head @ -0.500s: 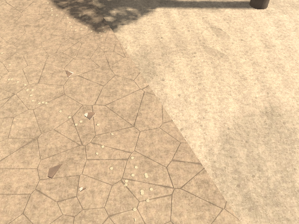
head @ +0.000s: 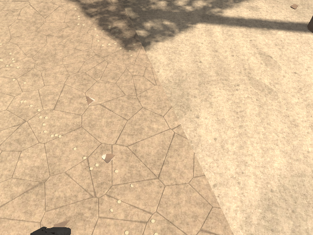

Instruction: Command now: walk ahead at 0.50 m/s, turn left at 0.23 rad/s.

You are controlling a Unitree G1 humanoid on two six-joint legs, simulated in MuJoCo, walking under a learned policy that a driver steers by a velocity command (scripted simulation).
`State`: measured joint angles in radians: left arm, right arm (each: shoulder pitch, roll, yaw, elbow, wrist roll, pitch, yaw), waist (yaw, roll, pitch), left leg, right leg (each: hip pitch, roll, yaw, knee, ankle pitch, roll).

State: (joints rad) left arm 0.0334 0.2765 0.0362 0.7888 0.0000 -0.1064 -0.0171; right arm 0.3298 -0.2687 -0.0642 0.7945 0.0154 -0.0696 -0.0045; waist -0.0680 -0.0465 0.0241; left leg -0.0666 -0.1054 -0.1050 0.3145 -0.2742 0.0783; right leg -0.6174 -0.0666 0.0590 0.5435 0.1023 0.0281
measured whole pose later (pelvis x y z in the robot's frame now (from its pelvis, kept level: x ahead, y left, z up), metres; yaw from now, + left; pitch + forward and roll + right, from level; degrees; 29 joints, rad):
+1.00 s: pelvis +0.55 -0.01 +0.00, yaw -12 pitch +1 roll +3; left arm 0.16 0.29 0.07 0.76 -0.02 -0.02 -0.03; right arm 0.31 -0.27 -0.07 0.86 -0.01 -0.10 0.00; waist -0.06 -0.04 0.02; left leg -0.01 -0.01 0.21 0.24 -0.24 0.02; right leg -0.69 -0.12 0.04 0.79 0.00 -0.01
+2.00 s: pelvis +0.90 -0.16 -0.02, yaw -13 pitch +3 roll +1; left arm 0.16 0.28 0.06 0.72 -0.01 0.02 0.01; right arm 0.17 -0.29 -0.08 0.66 0.00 0.04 -0.05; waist -0.03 -0.01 0.02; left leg -0.50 -0.15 -0.15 0.57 -0.11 0.04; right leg -0.38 0.03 0.16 0.65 -0.27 0.08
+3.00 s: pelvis +0.91 -0.20 -0.06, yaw +0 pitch +2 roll +1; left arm 0.29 0.25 0.07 0.75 -0.03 -0.03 -0.02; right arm 0.37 -0.24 -0.05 0.79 0.01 -0.03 -0.03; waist -0.03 0.02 -0.04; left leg -0.37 0.04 -0.03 0.91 -0.58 0.00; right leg -0.48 -0.01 0.02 0.86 -0.38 -0.02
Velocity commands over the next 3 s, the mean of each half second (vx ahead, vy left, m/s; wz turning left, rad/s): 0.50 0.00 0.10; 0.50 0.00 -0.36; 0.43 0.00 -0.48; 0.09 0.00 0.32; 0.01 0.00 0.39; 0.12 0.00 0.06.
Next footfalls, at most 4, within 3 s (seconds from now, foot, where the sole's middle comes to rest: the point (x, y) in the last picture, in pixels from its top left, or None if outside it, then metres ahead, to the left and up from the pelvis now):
0.10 right None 0.25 -0.14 -0.78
0.64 left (123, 219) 0.54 0.11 -0.78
1.16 right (186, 171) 0.75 -0.19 -0.78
1.62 left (164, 121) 1.06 -0.11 -0.78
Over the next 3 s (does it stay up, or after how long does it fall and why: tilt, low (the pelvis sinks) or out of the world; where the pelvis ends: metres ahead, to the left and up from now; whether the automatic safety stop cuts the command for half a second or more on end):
stays up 0.91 -0.20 -0.06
